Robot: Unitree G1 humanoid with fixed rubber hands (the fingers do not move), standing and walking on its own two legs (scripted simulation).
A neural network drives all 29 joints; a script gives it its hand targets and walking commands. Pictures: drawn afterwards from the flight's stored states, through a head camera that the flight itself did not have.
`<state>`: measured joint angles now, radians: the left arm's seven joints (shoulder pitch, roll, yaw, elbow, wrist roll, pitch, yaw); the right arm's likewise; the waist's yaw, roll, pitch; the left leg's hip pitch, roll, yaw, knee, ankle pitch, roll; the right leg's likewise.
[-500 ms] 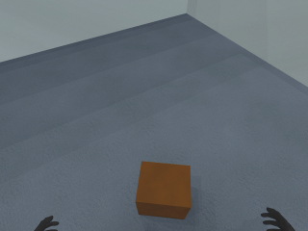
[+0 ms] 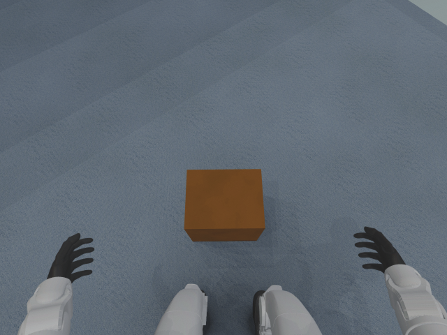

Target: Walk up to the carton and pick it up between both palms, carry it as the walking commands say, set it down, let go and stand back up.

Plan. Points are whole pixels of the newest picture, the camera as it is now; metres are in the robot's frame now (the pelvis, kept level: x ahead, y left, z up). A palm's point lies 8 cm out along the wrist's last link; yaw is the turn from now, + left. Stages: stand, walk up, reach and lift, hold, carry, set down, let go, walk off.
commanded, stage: reach and lift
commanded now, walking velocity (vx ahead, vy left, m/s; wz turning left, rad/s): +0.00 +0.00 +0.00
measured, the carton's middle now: (224, 208) +0.47 +0.04 -0.61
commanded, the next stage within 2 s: none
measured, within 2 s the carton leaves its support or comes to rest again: neither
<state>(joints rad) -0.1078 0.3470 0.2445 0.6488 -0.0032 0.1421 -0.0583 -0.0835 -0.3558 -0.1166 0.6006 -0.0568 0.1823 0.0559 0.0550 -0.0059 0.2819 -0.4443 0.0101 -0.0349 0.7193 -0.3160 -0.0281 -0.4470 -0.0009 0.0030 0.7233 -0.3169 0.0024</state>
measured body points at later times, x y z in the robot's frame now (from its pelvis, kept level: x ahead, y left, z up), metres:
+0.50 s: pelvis -0.01 +0.01 -0.04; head +0.21 +0.02 +0.35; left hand +0.36 +0.29 -0.14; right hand +0.38 -0.26 -0.14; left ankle +0.03 +0.14 -0.71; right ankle +0.03 -0.12 -0.71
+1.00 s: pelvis -0.04 +0.00 -0.09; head +0.29 +0.03 +0.22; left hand +0.48 +0.26 -0.21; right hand +0.51 -0.20 -0.19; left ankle +0.03 +0.14 -0.71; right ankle +0.03 -0.12 -0.71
